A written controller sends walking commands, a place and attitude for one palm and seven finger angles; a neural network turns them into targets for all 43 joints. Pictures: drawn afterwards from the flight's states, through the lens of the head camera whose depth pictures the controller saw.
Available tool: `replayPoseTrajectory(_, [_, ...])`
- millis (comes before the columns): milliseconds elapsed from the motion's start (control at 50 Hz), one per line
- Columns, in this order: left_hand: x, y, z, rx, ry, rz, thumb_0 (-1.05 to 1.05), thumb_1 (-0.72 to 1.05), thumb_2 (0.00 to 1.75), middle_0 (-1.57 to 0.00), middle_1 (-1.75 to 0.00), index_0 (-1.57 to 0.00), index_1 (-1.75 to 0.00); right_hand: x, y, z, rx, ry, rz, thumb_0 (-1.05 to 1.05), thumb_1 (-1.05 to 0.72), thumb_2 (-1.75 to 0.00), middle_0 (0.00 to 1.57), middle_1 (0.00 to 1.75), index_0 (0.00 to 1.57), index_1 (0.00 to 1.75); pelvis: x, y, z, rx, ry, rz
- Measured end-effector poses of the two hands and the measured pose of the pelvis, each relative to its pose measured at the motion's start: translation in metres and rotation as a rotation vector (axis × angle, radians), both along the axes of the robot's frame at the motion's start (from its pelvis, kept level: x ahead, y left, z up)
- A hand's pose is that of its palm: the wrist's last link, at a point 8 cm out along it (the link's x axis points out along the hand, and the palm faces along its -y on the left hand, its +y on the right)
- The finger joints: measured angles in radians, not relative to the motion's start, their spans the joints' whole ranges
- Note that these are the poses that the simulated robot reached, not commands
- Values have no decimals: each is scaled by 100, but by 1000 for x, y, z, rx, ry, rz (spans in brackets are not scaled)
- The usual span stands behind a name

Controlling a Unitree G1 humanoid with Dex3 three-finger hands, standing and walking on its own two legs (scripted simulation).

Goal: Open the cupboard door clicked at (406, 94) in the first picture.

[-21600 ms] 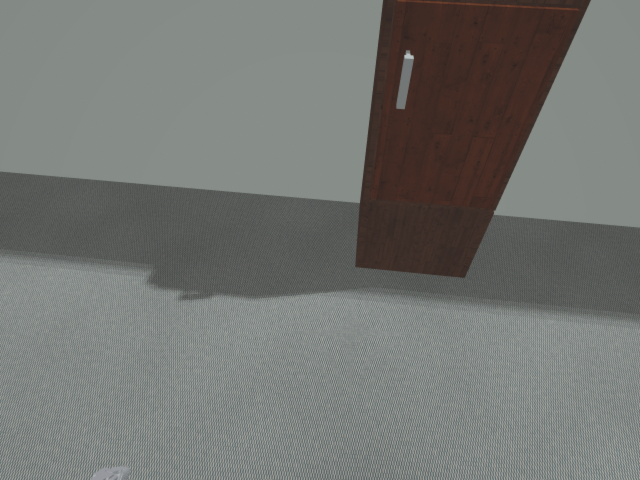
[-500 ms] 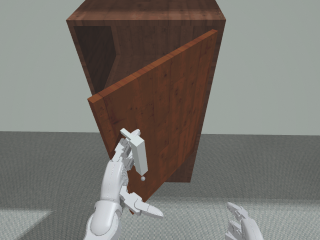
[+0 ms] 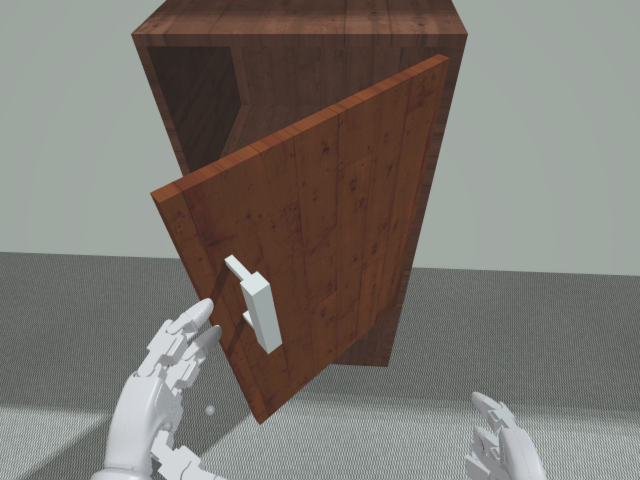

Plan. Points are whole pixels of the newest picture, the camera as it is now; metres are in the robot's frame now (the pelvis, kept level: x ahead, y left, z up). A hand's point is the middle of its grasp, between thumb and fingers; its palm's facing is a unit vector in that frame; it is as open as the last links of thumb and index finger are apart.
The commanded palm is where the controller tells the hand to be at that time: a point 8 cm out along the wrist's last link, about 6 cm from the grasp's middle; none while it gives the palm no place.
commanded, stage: slide the hand sideways off the handle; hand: left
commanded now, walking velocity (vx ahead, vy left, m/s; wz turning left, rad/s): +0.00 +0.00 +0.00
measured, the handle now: (252, 304) +0.30 +0.10 +0.09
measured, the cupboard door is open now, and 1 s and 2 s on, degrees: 46 46 46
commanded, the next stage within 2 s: draw the hand back to the body in 0.18 s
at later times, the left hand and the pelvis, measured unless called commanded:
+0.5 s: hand (148, 423) +0.16 +0.17 +0.11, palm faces -0.03 -1.00 -0.04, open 16.3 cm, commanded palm +0.13 +0.23 +0.11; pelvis -0.02 +0.03 -0.01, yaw +0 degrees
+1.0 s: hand (61, 400) +0.17 +0.24 +0.14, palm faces +0.22 -0.93 -0.28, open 14.8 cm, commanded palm +0.13 +0.29 +0.17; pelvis -0.01 +0.04 +0.02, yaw +0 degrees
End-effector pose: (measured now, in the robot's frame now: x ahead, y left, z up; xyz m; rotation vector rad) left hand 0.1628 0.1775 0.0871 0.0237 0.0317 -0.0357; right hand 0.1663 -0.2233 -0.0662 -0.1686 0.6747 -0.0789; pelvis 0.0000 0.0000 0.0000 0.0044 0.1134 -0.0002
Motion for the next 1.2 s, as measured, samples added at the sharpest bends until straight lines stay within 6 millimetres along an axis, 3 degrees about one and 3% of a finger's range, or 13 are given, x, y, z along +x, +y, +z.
replayPoseTrajectory(180, [-23, 30, 0, -3, -17, 42, -1, -50, 30, -17, -31, -17, -31, -3, 3, -4, -16, -12, -4, 2, -90, -90, 20, 30, 20, 30, -6, 6, -5, -12, 10, 13])
replayPoseTrajectory(340, [-22, 25, -1, -39, -54, -44, -1, -50, 30, -15, -30, -15, -30, -11, 18, -2, -24, -57, -4, 2, -90, -90, 20, 30, 20, 30, -19, 19, -11, -32, 10, 14])
replayPoseTrajectory(560, [-24, 56, 25, 17, -76, 26, -1, -50, 30, -15, -30, -15, -30, -21, 44, 7, 20, -87, -12, 2, -90, -90, 20, 30, 20, 30, -21, 33, -4, -40, -25, 2])
replayPoseTrajectory(780, [-26, 77, 45, 36, -87, 19, -1, -48, 30, -15, -30, -15, -30, -13, 51, 22, -14, -129, 21, 2, -90, -90, 20, 30, 20, 30, -20, 41, 4, -48, -55, 11])
replayPoseTrajectory(1000, [-27, 105, 69, 267, -37, 253, -1, -22, 41, -17, -30, -16, -30, -5, 56, 34, -44, -85, 17, 2, -90, -90, 20, 30, 20, 30, -11, 43, 25, -40, -103, -3])
replayPoseTrajectory(1200, [-12, 124, 98, 363, -86, 346, 0, 11, 56, -18, -30, -18, -30, 8, 57, 34, -44, -41, 33, 2, -90, -90, 21, 30, 20, 30, 4, 44, 38, -22, -138, -12])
